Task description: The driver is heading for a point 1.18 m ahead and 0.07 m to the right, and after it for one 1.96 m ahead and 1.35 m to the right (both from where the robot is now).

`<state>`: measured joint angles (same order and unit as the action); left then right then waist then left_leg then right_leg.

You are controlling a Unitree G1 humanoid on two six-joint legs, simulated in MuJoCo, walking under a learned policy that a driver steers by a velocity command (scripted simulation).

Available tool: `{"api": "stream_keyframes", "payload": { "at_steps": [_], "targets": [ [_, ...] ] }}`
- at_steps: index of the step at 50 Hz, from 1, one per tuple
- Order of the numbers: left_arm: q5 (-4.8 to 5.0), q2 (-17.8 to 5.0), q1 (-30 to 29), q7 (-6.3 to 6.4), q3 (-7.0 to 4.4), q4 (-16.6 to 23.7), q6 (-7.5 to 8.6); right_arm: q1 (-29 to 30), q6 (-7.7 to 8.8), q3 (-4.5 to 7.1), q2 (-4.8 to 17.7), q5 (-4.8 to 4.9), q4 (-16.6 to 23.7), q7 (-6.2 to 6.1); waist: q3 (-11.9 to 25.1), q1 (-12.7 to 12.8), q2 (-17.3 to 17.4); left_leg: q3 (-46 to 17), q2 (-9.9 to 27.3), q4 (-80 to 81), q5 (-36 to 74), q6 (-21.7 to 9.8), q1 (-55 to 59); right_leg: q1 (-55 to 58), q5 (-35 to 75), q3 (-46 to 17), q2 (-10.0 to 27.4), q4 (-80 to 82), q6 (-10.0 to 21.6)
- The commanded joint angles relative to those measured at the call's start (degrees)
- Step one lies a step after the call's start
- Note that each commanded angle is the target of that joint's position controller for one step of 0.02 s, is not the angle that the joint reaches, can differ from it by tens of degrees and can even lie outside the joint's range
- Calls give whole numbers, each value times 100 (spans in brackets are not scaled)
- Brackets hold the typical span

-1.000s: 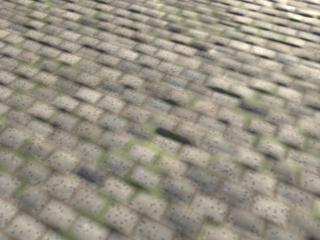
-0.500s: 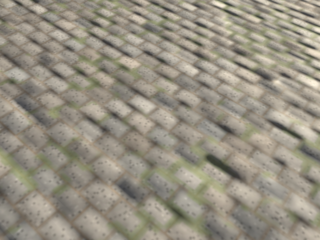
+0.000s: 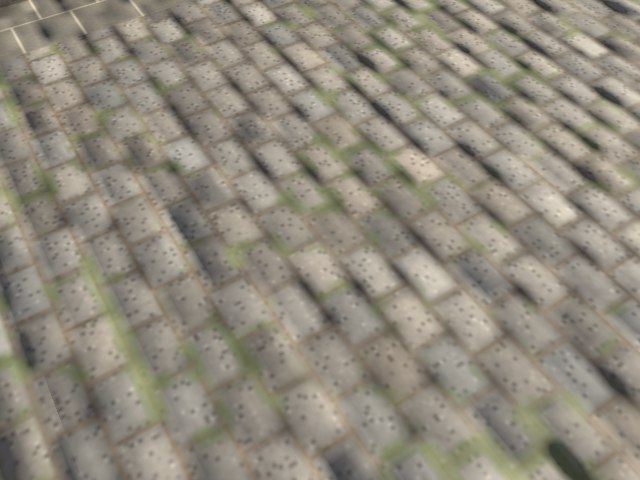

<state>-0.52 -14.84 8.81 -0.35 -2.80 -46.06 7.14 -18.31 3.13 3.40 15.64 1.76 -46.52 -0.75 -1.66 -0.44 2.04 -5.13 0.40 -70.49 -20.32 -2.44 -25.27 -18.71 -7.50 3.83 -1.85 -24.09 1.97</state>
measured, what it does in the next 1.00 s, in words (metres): walks ahead: left foot, then right foot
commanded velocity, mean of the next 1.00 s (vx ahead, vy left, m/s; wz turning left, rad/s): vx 0.50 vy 0.00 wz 0.01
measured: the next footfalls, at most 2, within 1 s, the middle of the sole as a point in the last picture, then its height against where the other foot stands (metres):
left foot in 0.38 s outside the picture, level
right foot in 0.94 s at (338, 384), level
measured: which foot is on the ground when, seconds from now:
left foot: up 0.00-0.36, down 0.38-0.96, up 0.98-1.00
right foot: down 0.00-0.38, up 0.40-0.92, down 0.94-1.00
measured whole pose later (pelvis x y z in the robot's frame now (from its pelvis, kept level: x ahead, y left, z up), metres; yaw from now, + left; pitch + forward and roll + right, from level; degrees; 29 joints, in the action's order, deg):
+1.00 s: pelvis +0.54 +0.07 -0.02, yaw -4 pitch +3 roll +1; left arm 1.1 -15.8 6.0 -3.0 -3.7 -41.3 3.6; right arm -17.6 4.4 3.4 15.3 0.5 -47.7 -1.0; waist -2.7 -1.1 -0.6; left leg 3.9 2.7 -59.3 -28.8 0.8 -9.5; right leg -29.9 -10.6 3.0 -3.0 -37.7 6.8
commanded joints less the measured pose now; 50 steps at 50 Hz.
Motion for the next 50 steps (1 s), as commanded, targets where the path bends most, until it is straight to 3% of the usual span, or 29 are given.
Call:
{"api": "stream_keyframes", "payload": {
  "at_steps": [1,5,9,11,14,16,17,18,19,20,21,22,23,24,25,28,31,36,41,42,44,45,46,47,48,49,50],
  "targets": [
    [2,-491,196,-25,-138,115,79,-171,-30,82,194,27,479,30,276,11,-630,-153,697,30,329,12,-1050,973,148,-1503,1633,1518,976],
    [34,-794,319,-23,-254,-51,107,341,-94,56,178,-53,836,38,62,36,-454,-153,836,797,965,102,-1608,1036,803,-813,1761,1745,1112],
    [56,-929,505,-8,-266,-143,21,1008,8,-9,105,-54,1060,178,-25,272,-395,132,717,2178,2047,62,-1424,1206,1088,-78,1555,1665,932],
    [107,-1005,704,-22,-262,-219,-30,1394,36,-51,56,-54,1185,246,-122,421,-393,389,592,2757,2127,30,-1209,1289,927,73,1550,1625,882],
    [214,-1171,970,-37,-290,-387,-137,1806,45,-53,154,-37,1421,319,-301,486,-481,541,474,3305,1607,-101,-1206,1780,863,14,1804,1474,818],
    [259,-1268,981,-22,-305,-459,-228,1726,55,3,305,-65,1486,345,-216,305,-624,721,282,3597,1056,-276,-878,2093,1728,50,1931,1052,724],
    [269,-1314,882,-8,-301,-471,-270,1290,66,87,442,-93,1391,340,70,-24,-676,900,69,3867,1101,-396,-147,2075,2692,228,1842,436,609],
    [237,-1215,907,13,-251,-483,-303,378,62,254,715,-103,1093,307,606,-464,-590,1070,-227,4076,1342,-541,1178,1758,3400,496,1582,-677,451],
    [102,-968,919,39,-134,-351,-282,-662,28,444,1193,-106,869,215,1303,-882,-119,101,433,3911,1576,-819,2954,519,2261,659,1308,-2372,177],
    [-3,-193,1485,-25,107,-137,-145,-826,25,525,1857,-134,834,174,1917,-358,1458,-2957,1976,4578,752,-1770,4618,-1810,-2084,398,273,-4508,-184],
    [204,-716,1208,-73,3,-251,19,-1001,81,383,1321,-128,879,195,2414,-665,873,-3910,2252,5216,610,-1921,4707,-2344,-2595,-738,267,-5337,-114],
    [384,-946,714,-93,-82,-60,67,-698,131,290,1057,-167,837,220,1571,-609,657,-2905,2032,5185,1160,-1628,4171,-2811,-2143,-721,543,-5451,-27],
    [338,-861,519,-65,-52,-30,65,-265,147,234,857,-149,878,226,1144,-417,313,-2038,1806,5179,1730,-1417,3383,-2658,-1617,-684,819,-5125,12],
    [231,-819,430,-40,-73,-66,22,112,162,178,644,-165,911,242,843,-233,128,-1472,1589,5323,2107,-1272,2674,-2372,-1268,-696,995,-4768,-6],
    [212,-792,576,-45,-101,-122,-74,327,198,126,451,-199,928,251,724,-24,194,-1075,1421,5539,2249,-1167,2214,-1996,-1001,-780,1129,-4562,-9],
    [232,-509,778,-38,-83,-194,-322,362,366,167,499,-222,747,233,469,179,143,-425,1386,6064,2500,-1193,1683,-1757,-543,-881,1080,-4240,-110],
    [213,-447,391,-5,-108,-67,-382,182,404,199,537,-283,542,135,129,86,63,155,1338,6258,2620,-1062,1796,-2299,219,-1155,914,-3574,-185],
    [149,-288,-336,-137,-57,181,-331,111,388,217,661,-242,349,26,-170,-167,82,953,1241,6420,2452,-760,2027,-2236,1507,-773,729,-2008,-134],
    [152,-212,-1025,-316,2,632,-314,-260,228,271,789,-153,53,-29,-419,-426,42,1264,1553,6013,2988,-654,3012,-2604,934,-364,659,-1322,89],
    [160,-233,-1071,-358,-6,720,-312,-239,180,282,827,-132,35,-41,-402,-391,81,1325,1602,5830,3377,-605,3162,-2569,650,-249,610,-1257,164],
    [177,-367,-864,-408,-76,811,-328,-80,93,316,985,-121,79,-90,-109,-174,290,1517,1592,5171,5225,-460,3267,-1935,64,133,289,-1225,376],
    [184,-503,-499,-404,-153,779,-348,-20,45,334,1072,-113,108,-123,179,45,425,1591,1557,4579,6208,-384,3257,-1366,-222,312,52,-1276,502],
    [202,-744,257,-378,-290,629,-358,87,-4,336,1128,-103,134,-146,590,484,403,1701,1413,3557,6627,-261,3004,-335,-155,392,-198,-1055,682],
    [188,-1139,1189,-283,-487,428,-383,114,16,304,1104,-99,198,-173,1090,954,145,1745,1164,2098,5714,-37,2014,1313,162,-75,-135,-752,939],
    [179,-1792,1577,-164,-633,381,-407,-395,142,75,347,-304,436,-93,1669,584,-1369,1578,328,-110,921,331,-417,3475,211,-2737,1412,-692,1792],
    [162,-1705,1651,-189,-555,514,-338,-316,406,-28,318,-189,568,15,2636,571,-1359,187,-434,-1237,-1437,354,-1638,4427,-641,-5385,2198,409,2535],
    [118,-1296,1566,-190,-457,497,-312,413,555,85,723,37,717,93,2025,818,-839,-215,-48,-1319,-962,202,-2225,4099,-646,-4627,2001,642,2106]
  ]
}}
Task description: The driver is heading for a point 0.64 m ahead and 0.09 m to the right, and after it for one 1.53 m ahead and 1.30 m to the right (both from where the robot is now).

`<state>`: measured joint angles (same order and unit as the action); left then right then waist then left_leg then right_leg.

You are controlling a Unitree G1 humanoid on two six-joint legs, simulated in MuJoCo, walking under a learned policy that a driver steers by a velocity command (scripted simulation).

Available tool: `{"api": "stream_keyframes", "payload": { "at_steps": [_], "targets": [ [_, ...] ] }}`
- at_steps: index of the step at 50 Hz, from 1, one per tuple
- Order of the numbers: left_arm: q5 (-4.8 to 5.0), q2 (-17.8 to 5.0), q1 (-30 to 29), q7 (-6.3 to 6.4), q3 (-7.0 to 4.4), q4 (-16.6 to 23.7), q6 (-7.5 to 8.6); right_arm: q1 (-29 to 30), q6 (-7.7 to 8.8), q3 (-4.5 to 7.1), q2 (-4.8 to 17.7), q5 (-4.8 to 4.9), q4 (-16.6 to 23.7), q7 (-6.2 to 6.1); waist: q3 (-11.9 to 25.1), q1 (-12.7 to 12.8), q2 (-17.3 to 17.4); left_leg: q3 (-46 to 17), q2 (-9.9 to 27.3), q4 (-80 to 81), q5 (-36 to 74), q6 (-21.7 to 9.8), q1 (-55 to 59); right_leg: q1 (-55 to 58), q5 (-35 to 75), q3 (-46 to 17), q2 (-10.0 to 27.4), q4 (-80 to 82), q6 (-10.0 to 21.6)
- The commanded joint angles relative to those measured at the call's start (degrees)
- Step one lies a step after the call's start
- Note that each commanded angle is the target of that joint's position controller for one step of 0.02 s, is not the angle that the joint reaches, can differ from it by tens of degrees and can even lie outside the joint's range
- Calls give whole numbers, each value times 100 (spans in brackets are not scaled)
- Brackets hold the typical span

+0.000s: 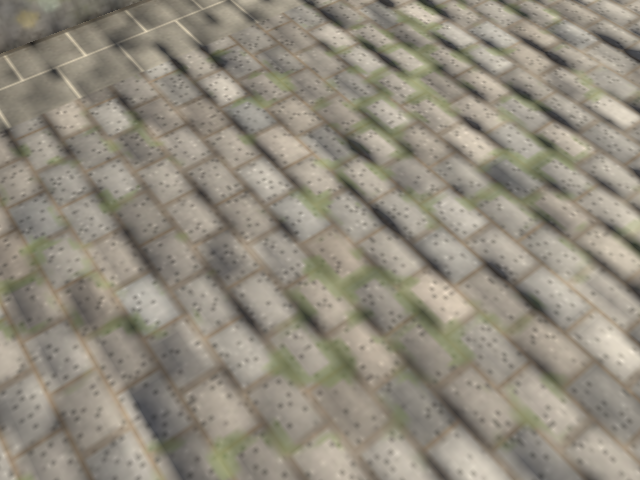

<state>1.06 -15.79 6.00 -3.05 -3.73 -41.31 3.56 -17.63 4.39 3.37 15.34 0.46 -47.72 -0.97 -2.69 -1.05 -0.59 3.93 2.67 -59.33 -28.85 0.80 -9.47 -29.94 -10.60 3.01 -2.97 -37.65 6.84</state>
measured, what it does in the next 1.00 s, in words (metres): walks ahead, turning right: left foot, then right foot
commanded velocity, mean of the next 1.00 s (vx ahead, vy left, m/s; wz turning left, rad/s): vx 0.39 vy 0.00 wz -0.47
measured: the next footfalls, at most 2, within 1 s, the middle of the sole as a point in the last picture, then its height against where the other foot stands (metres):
left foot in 0.42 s outside the picture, level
right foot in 0.86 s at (432, 427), level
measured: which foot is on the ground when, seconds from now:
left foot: up 0.00-0.40, down 0.42-0.88, up 0.90-1.00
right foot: down 0.00-0.44, up 0.46-0.84, down 0.86-1.00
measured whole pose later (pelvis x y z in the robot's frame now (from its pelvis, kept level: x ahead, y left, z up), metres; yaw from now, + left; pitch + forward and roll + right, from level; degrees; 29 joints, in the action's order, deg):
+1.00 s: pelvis +0.45 -0.06 +0.02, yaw -28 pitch +3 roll +1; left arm -0.1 -15.1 7.0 -0.9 -2.9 -35.1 0.8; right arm -10.9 1.8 2.7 17.5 0.0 -45.6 -0.8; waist -2.5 -1.1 1.0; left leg -0.7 0.8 -64.4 -30.3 2.6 -25.7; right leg -26.1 -5.7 -2.2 -2.8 -28.9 2.7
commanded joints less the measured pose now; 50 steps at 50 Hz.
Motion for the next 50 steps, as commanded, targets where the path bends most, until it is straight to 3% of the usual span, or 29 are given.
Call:
{"api": "stream_keyframes", "payload": {
  "at_steps": [1,2,3,4,7,12,15,18,20,21,22,23,24,25,26,28,30,33,37,39,41,42,43,44,45,46,47,48,50],
  "targets": [
    [6,-972,1485,90,-303,65,68,592,490,61,744,183,932,116,1404,688,-252,-1019,-18,-1958,432,-226,-3826,4323,3,-3677,1875,2010,1363],
    [27,-785,1034,96,-239,174,65,630,483,78,720,49,879,63,944,386,161,-949,221,-1435,759,-198,-3489,3361,538,-3034,1612,2056,1159],
    [-15,-606,743,114,-179,285,59,559,418,137,791,-59,862,29,723,168,118,-933,371,-1053,964,-142,-3055,2665,1034,-2614,1414,2187,1073],
    [-60,-576,637,133,-162,368,56,453,331,157,775,-93,874,32,662,22,-16,-930,426,-865,1081,-80,-2743,2245,1243,-2455,1288,2325,1066],
    [-43,-777,734,217,-221,369,94,488,168,115,558,-154,964,3,527,-50,-93,-729,373,-131,1480,176,-2585,1612,1982,-1948,1074,2462,1078],
    [41,-883,1157,352,-249,261,3,1588,195,-8,312,-112,1244,49,393,388,-405,-616,-53,2112,3141,302,-2256,1439,1313,-1619,666,2264,650],
    [66,-917,1410,374,-257,189,-55,1983,267,24,451,-16,1371,142,376,552,-510,-698,-235,2746,3260,262,-2052,1730,843,-2066,857,2023,589],
    [52,-899,1399,405,-264,198,-98,1858,356,130,693,8,1393,208,389,395,-647,-852,-275,3129,2701,51,-1771,2185,640,-2656,1077,1558,458],
    [27,-755,1202,401,-224,287,-114,1104,413,245,847,-16,1216,175,640,-44,-714,-726,-273,3483,2593,-218,-704,2100,1003,-2664,840,914,241],
    [-27,-452,1127,370,-112,392,-86,359,439,330,1094,-121,1146,130,1298,-405,-385,-1290,407,3355,2467,-558,622,1605,780,-2311,532,-318,35],
    [67,-112,1793,381,-7,517,-36,-399,384,458,1575,-233,1013,100,2178,-324,1072,-3450,1714,3516,1542,-1420,2819,-323,-822,-1462,-302,-2322,-411],
    [111,-399,1964,379,-1,547,-5,-545,330,414,1325,-98,931,150,2210,-289,1896,-5017,2239,4059,325,-1647,3032,-1405,-2345,-1377,-101,-3366,-502],
    [127,-866,1575,372,-126,502,-37,-272,295,293,874,-48,1014,126,1426,-393,1143,-4370,2045,4183,-184,-1417,2365,-1721,-1848,-1437,218,-3840,-541],
    [67,-911,1143,370,-147,584,-80,14,237,233,722,-66,1054,105,876,-368,658,-3501,1804,4242,318,-1217,1610,-1649,-1396,-1183,418,-3862,-570],
    [-2,-838,914,350,-157,667,-89,244,207,187,619,-94,1021,105,484,-250,468,-2897,1559,4398,954,-1155,933,-1504,-1067,-1128,579,-3610,-580],
    [39,-618,967,294,-157,682,-142,423,228,129,480,-125,938,114,252,-21,693,-2064,1190,4700,1644,-1065,207,-1030,-763,-1050,804,-3234,-571],
    [30,-391,949,294,-109,683,-186,405,283,143,525,-104,802,152,141,49,670,-1566,1102,4862,2531,-1200,-56,-905,-656,-954,758,-2895,-629],
    [-87,-231,730,322,-39,739,-177,493,278,204,770,-105,621,149,235,150,494,-852,1104,4676,4908,-1296,17,-764,-238,-813,685,-1830,-774],
    [-84,-91,149,188,44,776,-84,355,120,203,916,10,386,83,501,-92,588,-217,846,4486,5259,-1085,89,107,1036,-358,519,-251,-754],
    [-79,-184,-76,139,12,871,-68,201,54,206,993,61,264,77,547,-149,636,-308,961,4262,5128,-1029,375,254,989,-350,440,181,-656],
    [-103,-359,30,115,-65,893,-59,342,-2,238,1095,132,235,53,609,30,699,-320,1032,3807,5054,-896,572,519,843,-303,346,666,-466],
    [-130,-483,293,120,-133,815,-64,428,-25,251,1114,167,243,23,736,191,656,-215,925,3374,5067,-763,569,974,1081,-189,206,1067,-347],
    [-152,-768,630,165,-254,732,-79,252,-32,222,992,124,212,-1,938,291,445,-18,653,2641,4865,-549,391,1633,1732,-247,166,1318,-184],
    [-218,-1282,1143,248,-383,750,-115,155,-13,132,775,-86,370,-28,1508,412,-344,295,294,1192,3240,-195,-578,2911,4179,-1418,1181,970,222],
    [-253,-1501,1063,284,-357,866,-164,-462,-9,-50,387,-216,450,36,2098,84,-1512,-12,-413,-705,-1072,151,-2290,4262,5517,-3219,2531,842,1444],
    [-165,-1089,1149,249,-267,899,-188,-337,-50,14,753,-123,361,86,2558,365,-976,-822,-269,-1234,-1083,162,-2454,4045,4262,-3422,2422,1161,1541],
    [-126,-946,851,227,-229,937,-193,95,-119,58,881,21,484,80,1908,356,-728,-783,-160,-1410,-714,159,-2813,3576,3512,-2938,2105,1334,1313],
    [-77,-856,610,237,-213,919,-216,271,-197,56,820,4,497,18,1506,254,-350,-774,-33,-1195,-342,178,-2908,3016,2792,-2653,1848,1478,1044],
    [-100,-880,242,264,-215,977,-292,376,-353,91,841,-73,562,-77,1057,-12,-377,-781,46,-539,138,235,-2363,1762,1892,-2342,1508,1821,820]
  ]
}}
